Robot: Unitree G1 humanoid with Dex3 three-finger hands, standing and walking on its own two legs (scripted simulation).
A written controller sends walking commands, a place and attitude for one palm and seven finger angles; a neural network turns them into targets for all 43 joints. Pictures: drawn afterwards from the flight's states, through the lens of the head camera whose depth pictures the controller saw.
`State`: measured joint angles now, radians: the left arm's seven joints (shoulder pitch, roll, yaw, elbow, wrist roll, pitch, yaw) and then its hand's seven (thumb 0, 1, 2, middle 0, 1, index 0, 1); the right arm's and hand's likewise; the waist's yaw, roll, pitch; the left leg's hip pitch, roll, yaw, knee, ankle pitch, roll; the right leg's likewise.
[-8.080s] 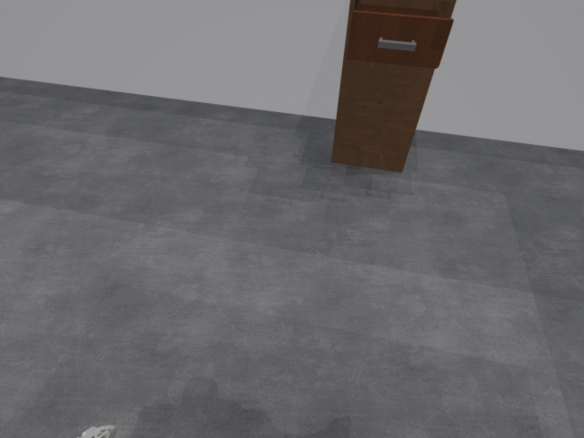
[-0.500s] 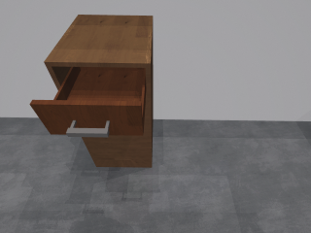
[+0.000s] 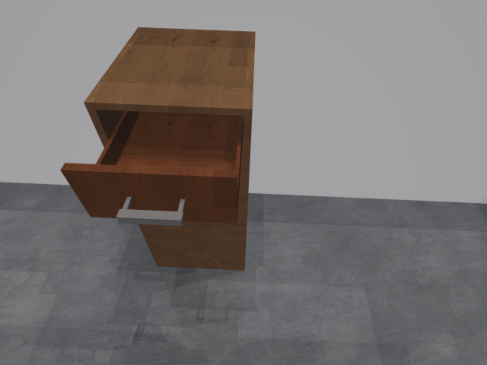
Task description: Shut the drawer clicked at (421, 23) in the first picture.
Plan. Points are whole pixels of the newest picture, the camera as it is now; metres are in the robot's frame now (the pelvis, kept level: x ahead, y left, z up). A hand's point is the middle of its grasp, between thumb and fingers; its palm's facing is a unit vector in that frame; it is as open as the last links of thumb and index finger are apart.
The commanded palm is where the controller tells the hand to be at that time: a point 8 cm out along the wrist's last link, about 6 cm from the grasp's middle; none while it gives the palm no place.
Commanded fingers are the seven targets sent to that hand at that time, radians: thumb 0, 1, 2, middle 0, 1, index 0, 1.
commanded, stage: look again from close up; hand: left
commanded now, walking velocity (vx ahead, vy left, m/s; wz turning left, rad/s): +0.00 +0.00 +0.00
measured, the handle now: (153, 209) +0.41 +0.22 -0.02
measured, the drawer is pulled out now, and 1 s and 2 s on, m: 0.20 0.20 0.20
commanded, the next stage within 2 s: raise the hand and make a fist in 0.56 s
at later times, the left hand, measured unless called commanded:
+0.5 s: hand out of the picture +0.03 +0.22 -0.18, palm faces +0.01 -0.97 -0.22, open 7.4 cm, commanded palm none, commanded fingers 0.00 0.90 0.90 -0.20 -0.30 -0.20 -0.30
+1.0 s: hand (133, 340) +0.16 +0.18 -0.03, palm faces -0.03 -1.00 -0.02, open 6.4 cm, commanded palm +0.12 +0.26 -0.04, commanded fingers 0.00 0.90 0.90 -0.56 -0.69 -0.56 -0.69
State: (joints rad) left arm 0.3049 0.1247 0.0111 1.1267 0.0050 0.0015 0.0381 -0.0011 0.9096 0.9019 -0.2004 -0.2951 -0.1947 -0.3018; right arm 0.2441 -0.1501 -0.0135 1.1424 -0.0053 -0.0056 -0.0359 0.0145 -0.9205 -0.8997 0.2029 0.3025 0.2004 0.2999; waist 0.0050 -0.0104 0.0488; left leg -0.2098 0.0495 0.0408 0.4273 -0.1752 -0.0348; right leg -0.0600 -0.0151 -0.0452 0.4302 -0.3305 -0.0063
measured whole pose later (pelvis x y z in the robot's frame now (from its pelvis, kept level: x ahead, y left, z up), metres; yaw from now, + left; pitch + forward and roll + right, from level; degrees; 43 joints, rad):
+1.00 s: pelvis -0.05 +0.01 -0.07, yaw +0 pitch +10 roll +0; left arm 0.35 0.17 0.14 0.12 -0.24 -0.50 -0.31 0.00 0.91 0.90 -0.37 -0.49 -0.37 -0.49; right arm 0.14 -0.23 -0.06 0.57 0.02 -0.25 -0.01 0.01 -0.90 -0.90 0.21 0.30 0.20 0.30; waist 0.01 -0.01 -0.13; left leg -0.83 0.06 0.01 1.01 -0.35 -0.02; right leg -0.69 -0.02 -0.04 1.07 -0.55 0.00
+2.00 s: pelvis -0.03 +0.01 -0.04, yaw +1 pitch +4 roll -1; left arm 0.35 0.20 0.05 -0.21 -0.21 -0.16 -0.15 0.01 0.90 0.90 -1.34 -1.53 -1.34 -1.54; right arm 0.21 -0.21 0.06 0.50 0.03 -0.18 -0.05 0.01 -0.90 -0.90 0.21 0.30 0.20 0.30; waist 0.02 0.05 -0.07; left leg -0.61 0.05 -0.01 0.86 -0.33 -0.01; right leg -0.43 -0.02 -0.07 0.85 -0.50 0.00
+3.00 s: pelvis -0.03 +0.00 -0.04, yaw +1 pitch +4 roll -1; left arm 0.17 0.20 0.11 0.05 -0.23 -0.23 -0.19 0.01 0.90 0.90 -1.40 -1.60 -1.40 -1.60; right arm 0.23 -0.25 0.03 0.59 0.03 -0.20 -0.05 0.01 -0.90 -0.90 0.21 0.30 0.20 0.30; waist 0.00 0.04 -0.05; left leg -0.58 0.06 0.00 0.80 -0.30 -0.03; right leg -0.42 -0.01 -0.06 0.82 -0.48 -0.01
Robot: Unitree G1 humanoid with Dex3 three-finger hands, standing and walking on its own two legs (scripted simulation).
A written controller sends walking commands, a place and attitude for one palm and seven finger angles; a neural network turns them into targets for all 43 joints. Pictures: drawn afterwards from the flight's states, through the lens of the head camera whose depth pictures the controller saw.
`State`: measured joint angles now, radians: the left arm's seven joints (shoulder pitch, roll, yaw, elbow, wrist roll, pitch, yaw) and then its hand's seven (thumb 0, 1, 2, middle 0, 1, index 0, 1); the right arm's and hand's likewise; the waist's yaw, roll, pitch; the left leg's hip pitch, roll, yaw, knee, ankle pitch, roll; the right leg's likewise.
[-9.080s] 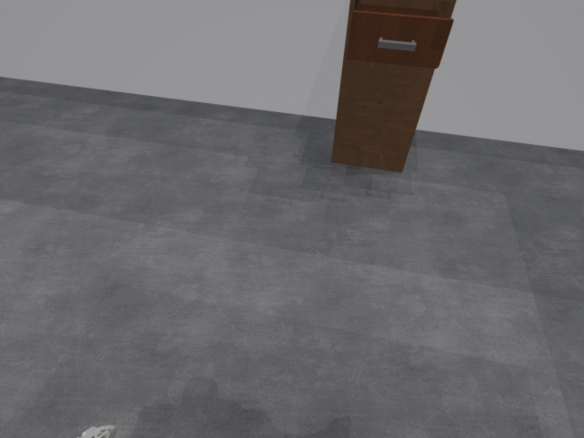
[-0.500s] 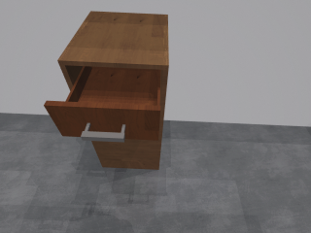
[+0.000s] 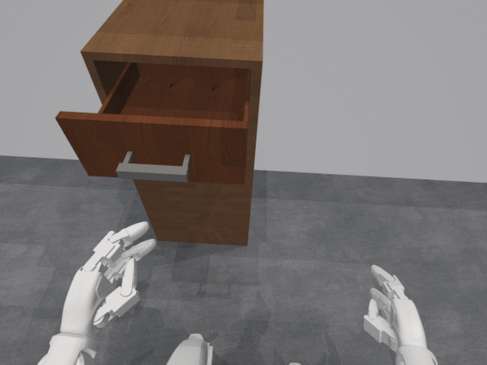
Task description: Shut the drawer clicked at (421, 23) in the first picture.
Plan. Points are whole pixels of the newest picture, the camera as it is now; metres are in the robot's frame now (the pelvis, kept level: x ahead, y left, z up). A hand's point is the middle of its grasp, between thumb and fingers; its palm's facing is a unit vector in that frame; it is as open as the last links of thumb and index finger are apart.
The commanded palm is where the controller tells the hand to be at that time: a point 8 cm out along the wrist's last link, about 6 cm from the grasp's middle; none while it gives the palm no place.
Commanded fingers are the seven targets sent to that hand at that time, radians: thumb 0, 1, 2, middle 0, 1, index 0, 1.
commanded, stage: raise the hand and make a fist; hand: left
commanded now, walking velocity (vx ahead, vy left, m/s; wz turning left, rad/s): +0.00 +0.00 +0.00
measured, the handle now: (155, 165) +0.46 +0.21 +0.05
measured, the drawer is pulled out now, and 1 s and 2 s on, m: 0.20 0.20 0.20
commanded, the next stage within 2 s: bring the fist close to the handle in 1.56 s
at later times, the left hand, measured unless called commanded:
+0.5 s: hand (131, 267) +0.24 +0.18 +0.08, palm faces +0.01 -1.00 -0.05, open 3.8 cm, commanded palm +0.20 +0.23 +0.09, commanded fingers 0.00 0.90 0.90 -1.06 -1.23 -1.06 -1.23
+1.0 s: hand (138, 246) +0.25 +0.16 +0.13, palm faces +0.00 -1.00 -0.04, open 3.1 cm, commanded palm +0.22 +0.21 +0.14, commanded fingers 0.00 0.90 0.90 -1.40 -1.60 -1.40 -1.60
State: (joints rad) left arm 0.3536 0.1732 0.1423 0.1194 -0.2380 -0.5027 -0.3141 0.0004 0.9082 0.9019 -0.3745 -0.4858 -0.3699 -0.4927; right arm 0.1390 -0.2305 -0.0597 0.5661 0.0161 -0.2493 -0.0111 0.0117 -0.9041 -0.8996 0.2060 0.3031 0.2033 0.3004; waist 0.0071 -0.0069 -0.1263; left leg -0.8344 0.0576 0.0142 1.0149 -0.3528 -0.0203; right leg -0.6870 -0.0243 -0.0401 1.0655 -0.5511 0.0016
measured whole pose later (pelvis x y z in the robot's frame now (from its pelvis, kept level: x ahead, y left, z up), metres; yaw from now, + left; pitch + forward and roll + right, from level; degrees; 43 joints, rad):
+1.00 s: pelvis +0.02 +0.00 +0.03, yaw +1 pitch +4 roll -1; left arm 0.35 0.20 0.05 -0.21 -0.21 -0.16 -0.15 0.01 0.90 0.90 -1.34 -1.53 -1.34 -1.54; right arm 0.21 -0.21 0.06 0.50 0.03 -0.18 -0.05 0.01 -0.90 -0.90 0.21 0.30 0.20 0.30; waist 0.02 0.05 -0.07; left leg -0.61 0.05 -0.01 0.86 -0.33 -0.01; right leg -0.43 -0.02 -0.07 0.85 -0.50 0.00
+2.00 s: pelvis +0.02 -0.01 +0.04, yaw +1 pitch +4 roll -1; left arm 0.17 0.20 0.11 0.05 -0.23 -0.23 -0.19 0.01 0.90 0.90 -1.40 -1.60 -1.40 -1.60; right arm 0.23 -0.25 0.03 0.59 0.03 -0.20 -0.05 0.01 -0.90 -0.90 0.21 0.30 0.20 0.30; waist 0.00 0.04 -0.05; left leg -0.58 0.06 0.00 0.80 -0.30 -0.03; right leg -0.42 -0.01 -0.06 0.82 -0.48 -0.01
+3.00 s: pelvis +0.00 +0.00 -0.01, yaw -1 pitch +14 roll -2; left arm -0.17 0.22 0.17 0.44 -0.20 -0.38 -0.15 0.01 0.90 0.90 -1.40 -1.60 -1.40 -1.60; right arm 0.26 -0.24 0.01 0.59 0.02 -0.05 -0.04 0.01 -0.90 -0.90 0.21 0.30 0.20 0.30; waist -0.04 0.03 -0.11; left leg -0.93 0.08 0.00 1.07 -0.38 -0.02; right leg -0.77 0.00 -0.04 1.09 -0.56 0.00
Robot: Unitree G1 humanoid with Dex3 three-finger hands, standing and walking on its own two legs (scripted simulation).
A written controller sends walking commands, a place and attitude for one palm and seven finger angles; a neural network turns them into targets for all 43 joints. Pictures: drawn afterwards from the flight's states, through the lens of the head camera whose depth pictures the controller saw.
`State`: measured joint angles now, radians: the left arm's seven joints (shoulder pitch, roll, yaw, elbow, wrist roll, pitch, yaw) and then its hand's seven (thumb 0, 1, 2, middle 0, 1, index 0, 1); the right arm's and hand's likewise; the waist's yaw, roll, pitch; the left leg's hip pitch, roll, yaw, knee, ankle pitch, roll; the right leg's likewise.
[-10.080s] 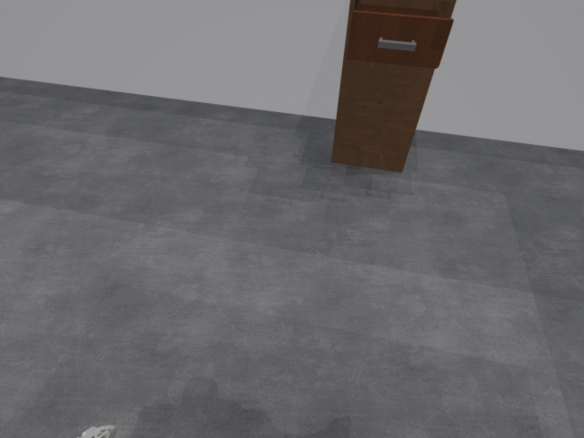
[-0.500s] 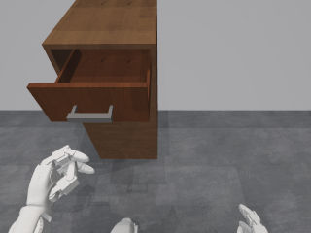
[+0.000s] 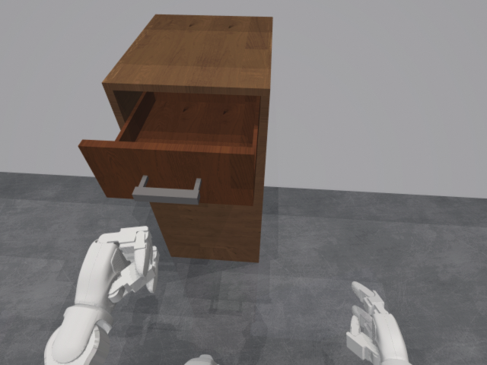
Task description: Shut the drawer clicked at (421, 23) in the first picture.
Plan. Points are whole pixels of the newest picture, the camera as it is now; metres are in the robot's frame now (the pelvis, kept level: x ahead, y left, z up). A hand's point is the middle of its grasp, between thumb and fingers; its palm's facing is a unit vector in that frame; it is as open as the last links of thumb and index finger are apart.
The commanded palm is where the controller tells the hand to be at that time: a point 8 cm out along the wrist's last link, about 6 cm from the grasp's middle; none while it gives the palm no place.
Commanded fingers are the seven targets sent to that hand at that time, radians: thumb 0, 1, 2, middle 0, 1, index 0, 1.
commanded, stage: raise the hand and make a fist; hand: left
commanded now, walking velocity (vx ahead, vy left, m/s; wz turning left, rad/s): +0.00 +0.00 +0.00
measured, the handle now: (169, 188) +0.44 +0.19 +0.02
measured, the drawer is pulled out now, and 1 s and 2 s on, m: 0.20 0.20 0.20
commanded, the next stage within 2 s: bring the fist close to the handle in 0.56 s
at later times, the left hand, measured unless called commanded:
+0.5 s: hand (146, 260) +0.23 +0.15 +0.12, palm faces +0.00 -1.00 -0.05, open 3.2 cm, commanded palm +0.21 +0.20 +0.12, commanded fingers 0.00 0.90 0.90 -1.40 -1.60 -1.40 -1.60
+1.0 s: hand (159, 250) +0.26 +0.15 +0.08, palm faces -0.02 -1.00 -0.02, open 3.2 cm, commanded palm +0.25 +0.21 +0.08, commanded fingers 0.00 0.90 0.90 -1.40 -1.60 -1.40 -1.60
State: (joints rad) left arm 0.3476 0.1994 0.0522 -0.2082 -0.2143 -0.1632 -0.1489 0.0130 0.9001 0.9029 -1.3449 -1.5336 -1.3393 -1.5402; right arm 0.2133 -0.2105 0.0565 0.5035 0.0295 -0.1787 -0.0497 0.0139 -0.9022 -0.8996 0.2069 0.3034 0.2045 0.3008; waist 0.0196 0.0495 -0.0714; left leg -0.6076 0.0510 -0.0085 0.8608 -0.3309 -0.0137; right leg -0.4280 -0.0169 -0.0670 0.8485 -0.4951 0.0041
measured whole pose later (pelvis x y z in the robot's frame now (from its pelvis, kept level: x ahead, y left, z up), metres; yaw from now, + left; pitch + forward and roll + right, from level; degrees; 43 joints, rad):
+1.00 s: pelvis +0.00 -0.01 +0.01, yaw +0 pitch +4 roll -1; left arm 0.17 0.20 0.11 0.05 -0.23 -0.23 -0.19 0.01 0.90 0.90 -1.40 -1.60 -1.40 -1.60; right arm 0.23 -0.25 0.03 0.59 0.03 -0.20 -0.05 0.01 -0.90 -0.90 0.21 0.30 0.20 0.30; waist 0.00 0.04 -0.05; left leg -0.58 0.06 0.00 0.80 -0.30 -0.03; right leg -0.42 -0.01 -0.06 0.82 -0.48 -0.01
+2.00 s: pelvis -0.02 +0.00 -0.04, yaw -2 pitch +14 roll -2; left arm -0.17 0.22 0.17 0.44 -0.20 -0.38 -0.15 0.01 0.90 0.90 -1.40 -1.60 -1.40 -1.60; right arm 0.26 -0.24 0.01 0.59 0.02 -0.05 -0.04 0.01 -0.90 -0.90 0.21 0.30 0.20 0.30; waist -0.04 0.03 -0.11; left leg -0.93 0.08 0.00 1.07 -0.38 -0.02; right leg -0.77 0.00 -0.04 1.09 -0.56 0.00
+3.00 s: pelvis -0.03 +0.00 -0.05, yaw -2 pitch +16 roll -3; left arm -0.65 0.32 0.26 0.97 -0.14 -0.45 -0.16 -0.04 0.75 0.93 -1.40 -1.60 -1.40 -1.60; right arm 0.31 -0.25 0.02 0.67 0.01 -0.02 -0.05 0.01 -0.90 -0.90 0.21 0.30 0.20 0.30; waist -0.08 0.04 -0.11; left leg -1.05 0.08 -0.03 1.13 -0.37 -0.01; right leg -0.88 0.01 -0.06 1.14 -0.55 0.00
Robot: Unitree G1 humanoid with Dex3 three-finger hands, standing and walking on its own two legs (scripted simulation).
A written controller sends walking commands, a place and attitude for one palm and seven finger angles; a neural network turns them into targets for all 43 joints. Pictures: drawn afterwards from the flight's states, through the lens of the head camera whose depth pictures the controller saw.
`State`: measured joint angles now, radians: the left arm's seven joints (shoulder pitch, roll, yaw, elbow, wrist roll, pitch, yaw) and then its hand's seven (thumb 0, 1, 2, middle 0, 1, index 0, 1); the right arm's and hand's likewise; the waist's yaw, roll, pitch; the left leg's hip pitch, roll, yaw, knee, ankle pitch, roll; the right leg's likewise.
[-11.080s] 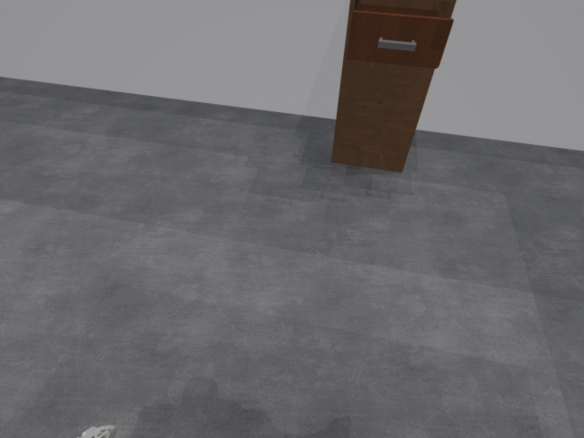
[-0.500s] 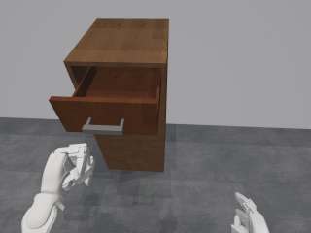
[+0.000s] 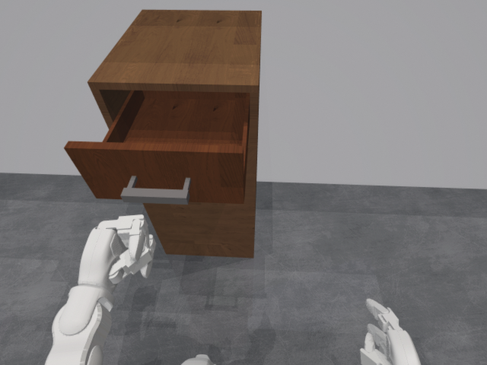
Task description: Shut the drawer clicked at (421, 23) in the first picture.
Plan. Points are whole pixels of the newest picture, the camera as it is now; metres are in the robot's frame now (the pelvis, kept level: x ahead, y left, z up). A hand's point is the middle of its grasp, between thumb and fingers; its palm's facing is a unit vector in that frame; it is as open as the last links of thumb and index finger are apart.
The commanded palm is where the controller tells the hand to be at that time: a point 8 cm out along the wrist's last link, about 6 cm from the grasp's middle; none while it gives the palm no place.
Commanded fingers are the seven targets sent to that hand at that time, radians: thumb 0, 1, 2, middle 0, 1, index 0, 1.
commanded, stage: bring the fist close to the handle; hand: left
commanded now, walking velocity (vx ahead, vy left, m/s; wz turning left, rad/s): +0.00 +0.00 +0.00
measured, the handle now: (158, 188) +0.44 +0.21 +0.01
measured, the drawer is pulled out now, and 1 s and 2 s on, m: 0.20 0.20 0.15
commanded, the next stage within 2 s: push the drawer shut in 1.06 s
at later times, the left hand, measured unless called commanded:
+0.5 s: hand (162, 240) +0.31 +0.16 +0.03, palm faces -0.01 -1.00 -0.02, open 3.2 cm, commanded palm +0.30 +0.22 +0.03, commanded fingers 0.00 0.90 0.90 -1.40 -1.60 -1.40 -1.60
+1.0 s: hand (165, 235) +0.33 +0.17 +0.01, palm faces -0.01 -1.00 -0.02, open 3.2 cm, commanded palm +0.31 +0.22 +0.01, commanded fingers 0.00 0.90 0.90 -1.40 -1.60 -1.40 -1.60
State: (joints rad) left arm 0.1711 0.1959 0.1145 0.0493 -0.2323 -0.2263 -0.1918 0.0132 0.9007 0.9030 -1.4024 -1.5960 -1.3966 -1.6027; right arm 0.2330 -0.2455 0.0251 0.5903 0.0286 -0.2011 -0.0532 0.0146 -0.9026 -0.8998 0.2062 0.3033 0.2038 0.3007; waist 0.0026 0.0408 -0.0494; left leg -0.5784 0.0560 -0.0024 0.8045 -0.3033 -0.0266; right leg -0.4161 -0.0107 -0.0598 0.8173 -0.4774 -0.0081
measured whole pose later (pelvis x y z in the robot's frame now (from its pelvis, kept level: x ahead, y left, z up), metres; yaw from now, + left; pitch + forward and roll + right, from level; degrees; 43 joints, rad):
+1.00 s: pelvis -0.02 +0.01 -0.04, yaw -2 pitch +14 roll -2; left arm -0.17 0.22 0.17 0.44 -0.20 -0.38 -0.15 0.01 0.90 0.90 -1.40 -1.60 -1.40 -1.60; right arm 0.26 -0.24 0.01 0.59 0.02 -0.05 -0.04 0.01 -0.90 -0.90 0.21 0.30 0.20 0.30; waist -0.04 0.03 -0.11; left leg -0.93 0.08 0.00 1.07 -0.38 -0.02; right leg -0.77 0.00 -0.04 1.09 -0.56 0.00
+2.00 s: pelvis -0.03 +0.01 -0.06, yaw -2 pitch +16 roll -3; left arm -0.65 0.32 0.26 0.97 -0.14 -0.45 -0.16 -0.04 0.75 0.93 -1.40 -1.60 -1.40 -1.60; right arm 0.31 -0.25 0.02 0.67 0.01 -0.02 -0.05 0.01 -0.90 -0.90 0.21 0.30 0.20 0.30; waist -0.08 0.04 -0.11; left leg -1.05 0.08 -0.03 1.13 -0.37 -0.01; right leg -0.88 0.01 -0.06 1.14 -0.55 0.00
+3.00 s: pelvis -0.03 +0.02 -0.08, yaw -4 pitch +25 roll -5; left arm -1.09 0.55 0.39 1.27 -0.01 -0.37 -0.12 0.01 0.78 0.94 -1.40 -1.60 -1.40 -1.60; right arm 0.38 -0.26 0.04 0.68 -0.04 0.02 -0.01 0.01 -0.90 -0.90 0.21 0.30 0.20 0.30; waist -0.21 0.05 -0.11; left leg -1.26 0.10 -0.04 1.22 -0.40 -0.01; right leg -1.08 0.04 -0.06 1.20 -0.56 0.01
